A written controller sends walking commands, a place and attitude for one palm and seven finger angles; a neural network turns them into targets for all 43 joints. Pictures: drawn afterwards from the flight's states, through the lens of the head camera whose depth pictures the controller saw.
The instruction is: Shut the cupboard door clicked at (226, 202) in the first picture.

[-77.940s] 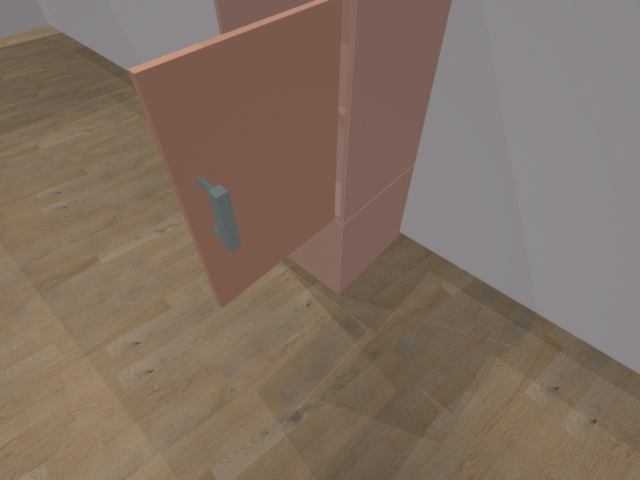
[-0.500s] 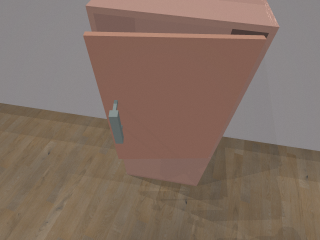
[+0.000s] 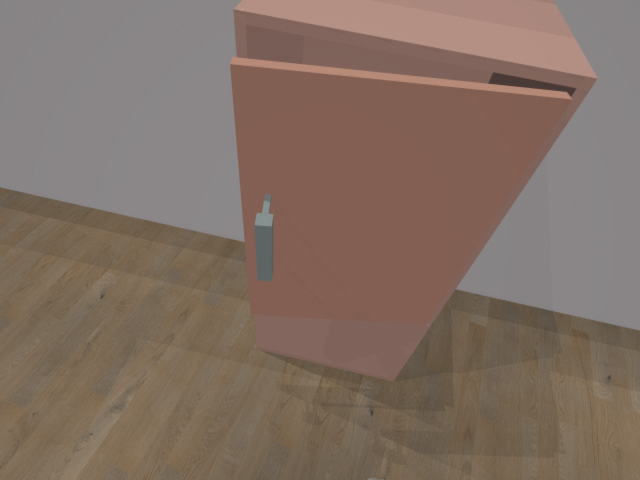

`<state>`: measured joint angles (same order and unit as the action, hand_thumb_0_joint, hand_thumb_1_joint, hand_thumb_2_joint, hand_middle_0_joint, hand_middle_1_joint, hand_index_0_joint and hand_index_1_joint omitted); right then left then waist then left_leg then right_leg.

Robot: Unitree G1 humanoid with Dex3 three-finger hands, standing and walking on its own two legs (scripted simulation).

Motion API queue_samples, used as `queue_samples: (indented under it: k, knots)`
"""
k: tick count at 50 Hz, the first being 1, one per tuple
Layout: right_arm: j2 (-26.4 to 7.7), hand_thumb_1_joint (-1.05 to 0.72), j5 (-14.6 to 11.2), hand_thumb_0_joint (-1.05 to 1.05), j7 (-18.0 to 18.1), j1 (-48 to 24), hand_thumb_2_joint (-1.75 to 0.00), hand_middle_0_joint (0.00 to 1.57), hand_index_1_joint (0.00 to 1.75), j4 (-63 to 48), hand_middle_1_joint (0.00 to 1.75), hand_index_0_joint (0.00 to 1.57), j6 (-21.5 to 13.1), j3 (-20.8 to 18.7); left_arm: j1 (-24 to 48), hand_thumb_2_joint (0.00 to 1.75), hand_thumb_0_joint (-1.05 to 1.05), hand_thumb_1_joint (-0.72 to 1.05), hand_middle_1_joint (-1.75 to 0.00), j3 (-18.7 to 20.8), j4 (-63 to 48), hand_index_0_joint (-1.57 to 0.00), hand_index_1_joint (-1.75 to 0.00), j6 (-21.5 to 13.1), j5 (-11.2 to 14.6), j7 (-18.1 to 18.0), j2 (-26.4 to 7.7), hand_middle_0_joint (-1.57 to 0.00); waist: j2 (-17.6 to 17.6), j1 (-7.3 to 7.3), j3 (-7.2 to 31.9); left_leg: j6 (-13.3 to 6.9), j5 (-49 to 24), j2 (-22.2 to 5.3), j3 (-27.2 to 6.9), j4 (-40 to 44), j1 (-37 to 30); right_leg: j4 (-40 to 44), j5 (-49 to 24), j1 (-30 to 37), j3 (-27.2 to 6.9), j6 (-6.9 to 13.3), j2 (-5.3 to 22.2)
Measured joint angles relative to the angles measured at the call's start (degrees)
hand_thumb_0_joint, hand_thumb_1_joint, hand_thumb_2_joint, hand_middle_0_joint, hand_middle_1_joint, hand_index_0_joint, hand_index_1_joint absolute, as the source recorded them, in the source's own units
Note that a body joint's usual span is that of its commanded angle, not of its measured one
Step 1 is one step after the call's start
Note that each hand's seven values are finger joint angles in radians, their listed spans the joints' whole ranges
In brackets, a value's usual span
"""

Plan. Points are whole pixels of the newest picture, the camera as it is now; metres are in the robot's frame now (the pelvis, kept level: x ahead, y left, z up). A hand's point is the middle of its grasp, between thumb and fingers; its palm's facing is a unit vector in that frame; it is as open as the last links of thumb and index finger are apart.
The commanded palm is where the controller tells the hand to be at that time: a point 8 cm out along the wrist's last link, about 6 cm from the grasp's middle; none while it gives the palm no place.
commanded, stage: come to a stop and stand still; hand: left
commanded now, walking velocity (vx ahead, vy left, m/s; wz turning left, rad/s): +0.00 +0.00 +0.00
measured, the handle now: (266, 238) +0.47 +0.13 -0.02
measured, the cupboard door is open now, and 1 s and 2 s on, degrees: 11 11 11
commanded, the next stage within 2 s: look again from close up in 0.64 s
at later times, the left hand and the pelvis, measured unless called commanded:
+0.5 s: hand out of the picture -0.04 +0.15 -0.17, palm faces +0.00 -0.99 -0.14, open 7.4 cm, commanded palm none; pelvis -0.04 +0.00 +0.01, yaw -1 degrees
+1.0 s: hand out of the picture -0.05 +0.18 -0.18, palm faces +0.02 -0.98 -0.18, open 7.4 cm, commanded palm none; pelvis -0.05 +0.02 +0.00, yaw +0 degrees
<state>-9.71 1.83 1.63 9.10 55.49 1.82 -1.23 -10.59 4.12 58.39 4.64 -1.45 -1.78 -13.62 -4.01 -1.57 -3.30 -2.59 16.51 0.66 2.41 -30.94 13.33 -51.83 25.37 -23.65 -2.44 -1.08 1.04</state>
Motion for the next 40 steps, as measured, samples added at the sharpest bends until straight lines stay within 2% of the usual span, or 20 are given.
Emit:
queue_samples:
  k: [2, 4, 7, 9, 11, 14, 17, 28, 37, 40]
  knots:
    - [0.5, -0.91, -0.1, 0.01, 0.2, 0.3, -0.9, 0.2, 0.3, 0.3, 0.3, 0.2, -0.2, 0.5, -0.8, 0.89, 0.0, 0.91, -0.3, -0.2, 0.3, -0.2, -0.3, -0.3, 0.2, 0.2, 0.1, -0.2, 0.4, -0.25, 0.2, -0.3, -1.6, 0.2, 0.2, 2.2, -0.6, -1.4, -0.2, 1.2, 0.3, -0.1, -0.7]
    - [0.8, -0.91, -0.3, 0.01, 0.2, 0.5, -0.9, 0.2, 0.3, 0.8, 0.3, 0.2, -0.4, 0.8, -1.8, 0.89, 0.0, 0.91, -0.3, -0.7, 0.6, -0.19, -0.3, -0.7, 0.3, 0.3, 0.4, -0.2, 0.9, -0.41, 0.4, -0.5, -2.8, 0.4, 0.5, 3.9, -0.8, 1.4, -0.2, 3.7, 1.0, -0.2, -0.8]
    - [1.2, -0.91, -0.5, 0.01, 0.2, 0.9, -0.9, 0.2, 0.3, 1.7, 0.3, 0.2, -0.8, 0.8, -3.1, 0.89, 0.0, 0.91, -0.3, -1.4, 1.3, -0.19, -0.3, -1.1, 0.5, 0.4, 1.2, -0.2, 1.7, -0.23, 0.7, -0.6, -4.1, 1.0, 1.2, 5.4, -0.8, 10.2, -1.2, 8.8, 2.2, -0.1, -0.6]
    - [1.4, -0.91, -0.9, 0.01, 0.2, 1.4, -0.9, 0.2, 0.3, 2.4, 0.3, 0.2, -1.0, 0.8, -4.1, 0.89, 0.0, 0.91, -0.3, -1.9, 1.9, -0.19, -0.3, -1.7, 0.5, 0.3, 1.7, -0.2, 2.1, 0.02, 1.1, -0.5, -4.4, 1.5, 1.7, 5.2, -0.1, 18.7, -6.1, 13.0, 2.2, 0.3, -0.4]
    - [1.2, -0.91, -1.6, 0.0, 0.3, 1.7, -0.9, 0.2, 0.3, 3.4, 0.3, 0.21, -1.1, 0.3, -4.7, 0.89, 0.0, 0.91, -0.3, -2.3, 3.0, -0.19, -0.3, -2.5, 0.5, 0.0, 2.6, -0.2, 2.7, 0.15, 1.3, -0.3, -4.3, 1.6, 2.3, 4.4, 0.7, 24.5, -6.1, 15.5, 1.3, 1.8, -0.4]
    - [0.0, -0.93, -1.6, 0.0, 0.1, 2.5, -0.9, 0.2, 0.3, 4.7, 0.3, 0.21, -1.0, -0.2, -5.6, 0.89, 0.0, 0.91, -0.3, -3.3, 4.3, -0.19, -0.3, -3.1, 0.5, 0.2, 4.5, -0.2, 4.8, 1.6, 1.3, 0.0, -5.9, 1.1, 1.7, 6.5, -0.2, 26.2, -7.7, 16.2, 1.8, 1.7, -1.0]
    - [-0.1, -0.93, -1.4, 0.0, -0.1, 4.2, -0.9, 0.2, 0.3, 6.6, 0.3, 0.2, -1.3, 0.1, -6.4, 0.89, 0.0, 0.9, -0.3, -3.8, 5.2, -0.19, -0.3, -3.9, 0.6, 0.0, 5.3, -0.2, 4.5, 2.11, 1.5, 0.3, -7.1, 1.0, 1.5, 8.3, -1.4, 27.4, -9.0, 17.2, 2.0, 1.7, -1.2]
    - [1.5, -0.91, -1.0, 0.01, 0.3, 10.1, -0.9, 0.2, 0.3, 11.5, 0.3, 0.2, -0.7, 0.9, -6.6, 0.89, 0.01, 0.91, -0.3, -4.2, 6.5, -0.2, -0.3, -3.8, 0.8, 0.0, 6.5, -0.2, 1.7, 2.65, 1.3, 0.9, -8.7, 0.0, 1.1, 9.7, -2.1, 29.5, -10.9, 18.1, 2.3, 2.4, -2.3]
    - [3.3, -0.91, -1.0, 0.01, 0.6, 11.5, -0.9, 0.19, 0.3, 11.9, 0.3, 0.2, -1.2, 1.0, -7.7, 0.89, 0.0, 0.91, -0.3, -3.9, 7.2, -0.2, -0.3, -4.1, 0.9, -0.1, 7.1, -0.2, 2.0, 2.66, 0.6, 0.7, -8.9, 0.1, 1.0, 9.6, -1.2, 29.3, -11.0, 17.2, 2.4, 2.2, -2.2]
    - [2.9, -0.91, -1.1, 0.01, -0.2, 10.5, -0.9, 0.2, 0.3, 10.0, 0.3, 0.2, -1.8, 1.4, -8.1, 0.89, 0.0, 0.91, -0.3, -4.8, 6.5, -0.2, -0.3, -6.1, 0.3, -0.9, 7.5, -0.2, 4.1, 2.8, -0.2, 0.7, -6.9, -0.9, 0.4, 4.8, 1.9, 28.5, -10.9, 16.1, 3.0, 2.0, -3.1]
